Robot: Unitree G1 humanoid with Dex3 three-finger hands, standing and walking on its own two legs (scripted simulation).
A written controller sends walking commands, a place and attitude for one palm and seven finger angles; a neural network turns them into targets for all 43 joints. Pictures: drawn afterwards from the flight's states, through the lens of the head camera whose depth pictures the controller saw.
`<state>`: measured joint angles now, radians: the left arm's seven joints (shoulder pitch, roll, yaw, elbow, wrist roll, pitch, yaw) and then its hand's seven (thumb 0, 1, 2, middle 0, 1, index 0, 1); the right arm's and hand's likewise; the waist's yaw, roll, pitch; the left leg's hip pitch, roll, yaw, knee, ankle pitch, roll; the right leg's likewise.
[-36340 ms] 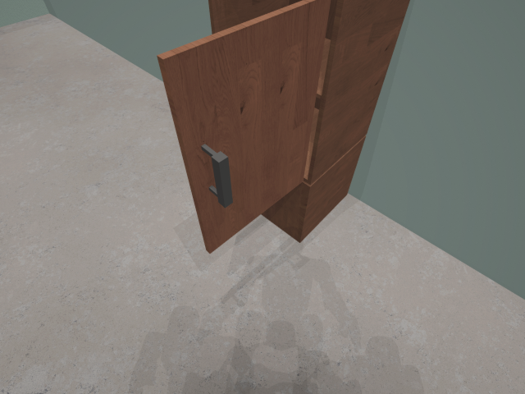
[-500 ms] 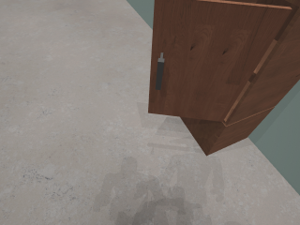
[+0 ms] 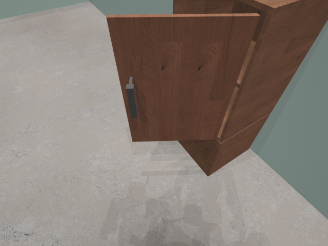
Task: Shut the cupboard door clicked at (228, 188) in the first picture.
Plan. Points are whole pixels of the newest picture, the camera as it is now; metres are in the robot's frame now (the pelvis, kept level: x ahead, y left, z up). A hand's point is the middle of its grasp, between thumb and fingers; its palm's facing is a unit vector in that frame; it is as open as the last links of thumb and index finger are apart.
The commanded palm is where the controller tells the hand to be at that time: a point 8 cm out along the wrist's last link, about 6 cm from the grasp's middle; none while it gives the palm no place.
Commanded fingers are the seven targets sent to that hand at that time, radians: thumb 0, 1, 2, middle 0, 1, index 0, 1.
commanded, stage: take the last steps up to it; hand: left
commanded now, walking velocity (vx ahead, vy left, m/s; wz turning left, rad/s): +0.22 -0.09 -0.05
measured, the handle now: (132, 97) +0.60 +0.14 -0.02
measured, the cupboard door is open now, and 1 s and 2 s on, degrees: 59 59 59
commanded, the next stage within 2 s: come to a stop and stand still in 0.20 s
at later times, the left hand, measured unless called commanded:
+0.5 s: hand (118, 225) +0.21 +0.15 -0.17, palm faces +0.00 -0.98 -0.21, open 7.4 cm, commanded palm none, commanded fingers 0.00 0.90 0.90 -0.20 -0.30 -0.20 -0.30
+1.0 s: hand (107, 234) +0.19 +0.18 -0.18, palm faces +0.06 -0.98 -0.21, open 7.4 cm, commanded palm none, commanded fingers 0.00 0.90 0.90 -0.20 -0.30 -0.20 -0.30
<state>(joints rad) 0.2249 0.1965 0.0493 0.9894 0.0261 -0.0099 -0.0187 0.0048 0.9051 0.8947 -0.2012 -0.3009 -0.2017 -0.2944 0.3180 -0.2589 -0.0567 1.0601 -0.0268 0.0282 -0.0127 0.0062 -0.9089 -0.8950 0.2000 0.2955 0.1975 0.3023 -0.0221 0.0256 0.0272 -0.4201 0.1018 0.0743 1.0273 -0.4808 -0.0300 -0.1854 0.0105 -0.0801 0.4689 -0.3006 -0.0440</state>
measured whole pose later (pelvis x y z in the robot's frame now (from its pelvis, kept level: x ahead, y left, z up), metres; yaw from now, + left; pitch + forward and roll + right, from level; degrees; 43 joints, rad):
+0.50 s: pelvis +0.14 -0.04 +0.00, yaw -1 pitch -1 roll +1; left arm 0.19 0.20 0.04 1.00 0.02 0.02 0.00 0.01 0.91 0.89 -0.20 -0.30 -0.20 -0.29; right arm 0.27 -0.15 -0.02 1.04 -0.02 0.01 -0.03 0.00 -0.92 -0.89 0.20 0.30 0.20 0.30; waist -0.01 -0.02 0.08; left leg -0.24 0.07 0.12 0.53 -0.27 -0.02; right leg -0.34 -0.06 -0.02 0.59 -0.18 0.01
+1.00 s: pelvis +0.13 -0.02 +0.00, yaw +0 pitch -1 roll +0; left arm 0.18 0.24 0.05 1.00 0.02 0.07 0.02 0.01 0.90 0.89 -0.20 -0.30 -0.20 -0.29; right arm 0.17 -0.18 -0.01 0.96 -0.02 0.02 -0.03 0.00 -0.91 -0.90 0.20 0.30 0.20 0.30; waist 0.03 -0.06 0.08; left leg -0.22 -0.01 0.04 0.51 -0.28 0.04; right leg -0.37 -0.01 0.03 0.85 -0.45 0.01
